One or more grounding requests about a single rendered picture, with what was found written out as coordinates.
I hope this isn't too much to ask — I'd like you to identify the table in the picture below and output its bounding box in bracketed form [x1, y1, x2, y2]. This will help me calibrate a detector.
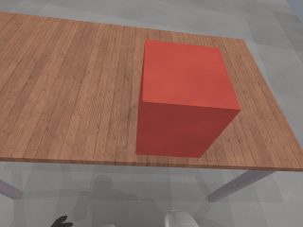
[0, 11, 303, 202]

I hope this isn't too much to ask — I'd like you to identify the carton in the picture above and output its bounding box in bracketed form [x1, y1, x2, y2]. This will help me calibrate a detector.
[135, 39, 241, 158]

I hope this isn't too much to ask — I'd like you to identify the left robot hand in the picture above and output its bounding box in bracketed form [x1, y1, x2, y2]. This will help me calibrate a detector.
[51, 216, 73, 227]

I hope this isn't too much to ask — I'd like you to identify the right robot thigh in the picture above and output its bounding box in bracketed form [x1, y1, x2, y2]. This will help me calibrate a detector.
[164, 210, 199, 227]

